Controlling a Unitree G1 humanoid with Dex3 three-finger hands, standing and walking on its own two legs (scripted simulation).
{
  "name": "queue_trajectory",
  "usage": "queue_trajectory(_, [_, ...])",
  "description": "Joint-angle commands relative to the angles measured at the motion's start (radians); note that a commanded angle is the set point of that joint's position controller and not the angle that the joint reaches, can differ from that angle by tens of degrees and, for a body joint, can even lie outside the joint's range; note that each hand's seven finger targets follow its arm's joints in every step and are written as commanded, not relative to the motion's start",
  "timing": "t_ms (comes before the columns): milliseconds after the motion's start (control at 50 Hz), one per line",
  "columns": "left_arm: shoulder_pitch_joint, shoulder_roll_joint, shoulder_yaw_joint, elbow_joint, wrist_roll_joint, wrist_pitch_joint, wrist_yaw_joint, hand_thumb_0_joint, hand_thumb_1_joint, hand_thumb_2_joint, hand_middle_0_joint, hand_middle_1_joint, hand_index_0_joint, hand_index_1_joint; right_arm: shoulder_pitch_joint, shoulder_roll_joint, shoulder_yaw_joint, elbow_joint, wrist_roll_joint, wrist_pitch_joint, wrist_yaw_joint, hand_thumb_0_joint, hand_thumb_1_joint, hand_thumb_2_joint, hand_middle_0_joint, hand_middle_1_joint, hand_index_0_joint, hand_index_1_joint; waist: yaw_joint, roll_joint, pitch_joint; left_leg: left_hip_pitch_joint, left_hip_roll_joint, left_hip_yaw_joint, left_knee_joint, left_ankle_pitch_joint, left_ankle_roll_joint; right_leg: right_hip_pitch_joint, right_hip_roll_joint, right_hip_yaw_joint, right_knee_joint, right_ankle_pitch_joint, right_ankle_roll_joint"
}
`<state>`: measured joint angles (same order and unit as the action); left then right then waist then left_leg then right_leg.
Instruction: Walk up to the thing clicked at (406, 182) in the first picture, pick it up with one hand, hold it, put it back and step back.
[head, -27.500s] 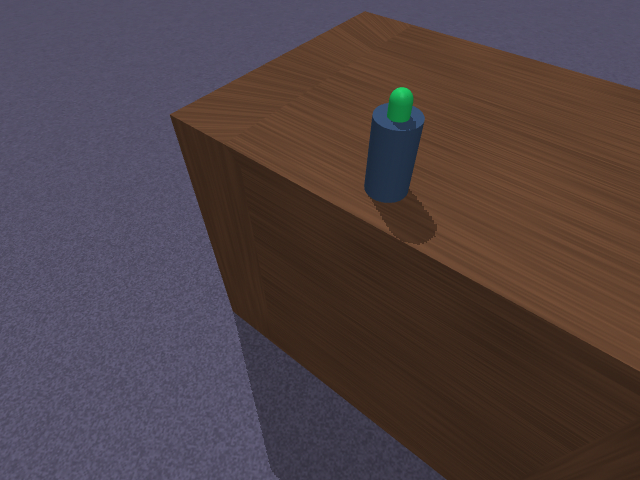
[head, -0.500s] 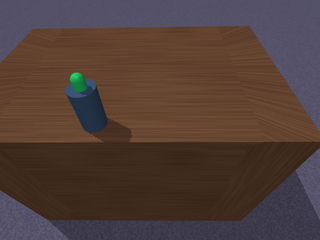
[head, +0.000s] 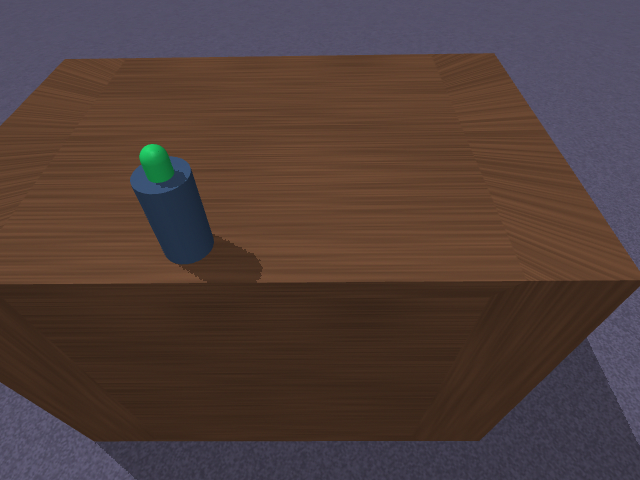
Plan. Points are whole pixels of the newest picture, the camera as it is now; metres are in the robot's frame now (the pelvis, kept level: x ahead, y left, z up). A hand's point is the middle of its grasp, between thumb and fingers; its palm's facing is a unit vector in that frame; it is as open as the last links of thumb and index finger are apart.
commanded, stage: stand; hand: left
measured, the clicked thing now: (171, 202) +0.44 +0.23 +0.11
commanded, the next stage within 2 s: step back in 1.88 s
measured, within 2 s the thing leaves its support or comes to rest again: neither
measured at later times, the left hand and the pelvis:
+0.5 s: hand out of the picture +0.09 +0.25 -0.16, palm faces -0.04 -0.94 -0.35, open 7.4 cm; pelvis +0.01 +0.00 +0.00, yaw +0 degrees
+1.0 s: hand out of the picture +0.08 +0.26 -0.16, palm faces -0.04 -0.94 -0.35, open 7.4 cm; pelvis +0.01 +0.01 +0.00, yaw +0 degrees
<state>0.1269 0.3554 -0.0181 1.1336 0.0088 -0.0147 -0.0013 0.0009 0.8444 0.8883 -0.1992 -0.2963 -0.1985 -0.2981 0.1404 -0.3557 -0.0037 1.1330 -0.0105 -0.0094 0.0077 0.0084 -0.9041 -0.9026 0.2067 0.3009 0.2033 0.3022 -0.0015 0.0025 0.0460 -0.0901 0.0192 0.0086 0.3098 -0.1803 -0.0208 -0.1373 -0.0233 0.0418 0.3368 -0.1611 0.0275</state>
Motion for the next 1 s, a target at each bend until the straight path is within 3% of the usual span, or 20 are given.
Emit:
queue_trajectory(0, [-0.038,0.22,0.048,-0.058,-0.001,-0.013,0.012,0.0,0.9,0.9,-0.2,-0.3,-0.2,-0.301,-0.025,-0.21,-0.037,-0.055,-0.003,-0.017,-0.012,0.0,-0.9,-0.9,0.2,0.3,0.2,0.3,-0.002,0.003,-0.022,-0.034,0.103,-0.085,-0.069,-0.035,0.037,-0.018,-0.094,0.077,-0.065,0.011,-0.049])
queue_trajectory(80, [-0.028,0.218,0.046,-0.056,0.0,-0.017,0.012,0.0,0.9,0.9,-0.2,-0.3,-0.2,-0.301,-0.03,-0.208,-0.039,-0.057,0.0,-0.017,-0.011,0.0,-0.9,-0.9,0.2,0.3,0.2,0.3,0.0,-0.013,-0.047,-0.013,0.104,-0.086,-0.056,0.007,0.038,-0.012,-0.094,0.076,-0.059,0.045,-0.046])
queue_trajectory(180, [-0.03,0.216,0.045,-0.062,-0.002,-0.018,0.012,0.0,0.9,0.9,-0.2,-0.3,-0.2,-0.301,-0.034,-0.212,-0.039,-0.058,0.002,-0.022,-0.013,0.0,-0.9,-0.9,0.2,0.3,0.2,0.3,0.0,0.005,-0.095,0.021,0.112,-0.077,-0.036,0.13,0.036,0.026,-0.104,0.074,-0.036,0.177,-0.052])
queue_trajectory(300, [-0.027,0.216,0.045,-0.058,-0.003,-0.016,0.015,0.0,0.9,0.9,-0.2,-0.3,-0.2,-0.301,-0.032,-0.206,-0.036,-0.056,0.004,-0.021,-0.015,0.0,-0.9,-0.9,0.2,0.3,0.2,0.3,-0.001,-0.008,-0.081,0.028,0.113,-0.076,-0.036,0.155,0.036,0.028,-0.103,0.068,-0.034,0.2,-0.049])
queue_trajectory(360, [-0.032,0.217,0.047,-0.058,-0.002,-0.014,0.017,0.0,0.9,0.9,-0.2,-0.3,-0.2,-0.301,-0.031,-0.209,-0.038,-0.055,0.002,-0.017,-0.016,0.0,-0.9,-0.9,0.2,0.3,0.2,0.3,0.0,-0.013,-0.069,0.022,0.114,-0.078,-0.04,0.125,0.035,0.015,-0.101,0.067,-0.04,0.159,-0.047])
queue_trajectory(500, [-0.037,0.212,0.049,-0.061,-0.002,-0.017,0.016,0.0,0.9,0.9,-0.2,-0.3,-0.2,-0.301,-0.035,-0.205,-0.038,-0.065,0.003,-0.019,-0.017,0.0,-0.9,-0.9,0.2,0.3,0.2,0.3,-0.002,-0.001,-0.087,0.02,0.114,-0.071,-0.028,0.19,0.036,0.056,-0.108,0.064,-0.033,0.246,-0.045])
queue_trajectory(740, [-0.04,0.211,0.051,-0.067,-0.002,-0.014,0.014,0.0,0.9,0.9,-0.2,-0.3,-0.2,-0.301,-0.047,-0.207,-0.042,-0.066,0.002,-0.02,-0.016,0.0,-0.9,-0.9,0.2,0.3,0.2,0.3,0.001,0.0,-0.062,0.018,0.113,-0.075,-0.048,0.126,0.033,0.022,-0.099,0.064,-0.049,0.148,-0.046])
queue_trajectory(800, [-0.044,0.214,0.051,-0.067,-0.001,-0.014,0.014,0.0,0.9,0.9,-0.2,-0.3,-0.2,-0.301,-0.041,-0.206,-0.042,-0.061,0.001,-0.018,-0.015,0.0,-0.9,-0.9,0.2,0.3,0.2,0.3,-0.003,-0.003,-0.047,0.0,0.11,-0.079,-0.057,0.068,0.034,0.014,-0.098,0.068,-0.063,0.09,-0.046])
queue_trajectory(980, [-0.031,0.207,0.049,-0.065,-0.003,-0.016,0.014,0.0,0.9,0.9,-0.2,-0.3,-0.2,-0.301,-0.045,-0.208,-0.044,-0.061,0.002,-0.019,-0.013,0.0,-0.9,-0.9,0.2,0.3,0.2,0.3,-0.001,-0.001,-0.072,0.014,0.108,-0.075,-0.044,0.103,0.036,0.027,-0.102,0.068,-0.053,0.147,-0.047])
